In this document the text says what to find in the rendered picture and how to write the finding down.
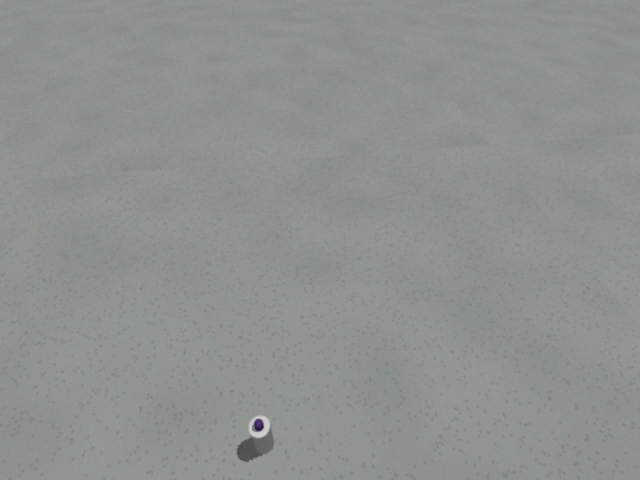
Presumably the bottle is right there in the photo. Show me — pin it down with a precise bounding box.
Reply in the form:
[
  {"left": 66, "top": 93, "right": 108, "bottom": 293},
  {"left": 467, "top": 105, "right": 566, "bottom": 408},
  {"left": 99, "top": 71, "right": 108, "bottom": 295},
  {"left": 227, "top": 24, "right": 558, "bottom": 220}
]
[{"left": 249, "top": 416, "right": 274, "bottom": 454}]

